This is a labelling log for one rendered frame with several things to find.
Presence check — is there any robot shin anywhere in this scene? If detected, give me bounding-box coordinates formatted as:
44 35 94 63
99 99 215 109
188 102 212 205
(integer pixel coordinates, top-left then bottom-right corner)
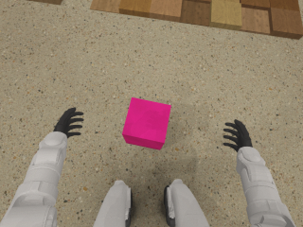
169 179 183 218
114 180 130 219

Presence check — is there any robot left forearm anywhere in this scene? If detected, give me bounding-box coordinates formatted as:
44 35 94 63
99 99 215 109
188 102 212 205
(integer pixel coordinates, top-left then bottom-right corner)
0 131 68 227

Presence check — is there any robot right forearm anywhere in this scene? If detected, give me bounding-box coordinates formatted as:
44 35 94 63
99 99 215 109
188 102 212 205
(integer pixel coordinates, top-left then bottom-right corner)
236 147 296 227

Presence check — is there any left robot shin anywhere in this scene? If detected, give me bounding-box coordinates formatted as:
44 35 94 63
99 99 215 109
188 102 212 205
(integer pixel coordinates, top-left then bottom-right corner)
114 180 130 219

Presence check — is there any robot left upper arm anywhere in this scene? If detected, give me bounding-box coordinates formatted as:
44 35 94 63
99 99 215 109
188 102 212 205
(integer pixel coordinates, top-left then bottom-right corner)
2 205 58 227

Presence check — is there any left robot hand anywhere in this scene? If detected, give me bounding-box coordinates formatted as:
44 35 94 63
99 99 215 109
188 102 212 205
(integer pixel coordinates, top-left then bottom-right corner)
53 107 84 138

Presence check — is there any right robot shin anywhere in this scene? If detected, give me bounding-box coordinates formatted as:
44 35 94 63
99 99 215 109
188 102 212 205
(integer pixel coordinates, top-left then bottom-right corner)
169 179 183 218

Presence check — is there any carton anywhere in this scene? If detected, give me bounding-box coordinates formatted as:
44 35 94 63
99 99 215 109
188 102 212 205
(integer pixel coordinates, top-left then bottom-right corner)
122 97 171 150

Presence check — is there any right robot hand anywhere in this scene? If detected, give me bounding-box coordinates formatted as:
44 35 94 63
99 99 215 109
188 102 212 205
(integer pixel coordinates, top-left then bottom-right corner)
223 119 253 152

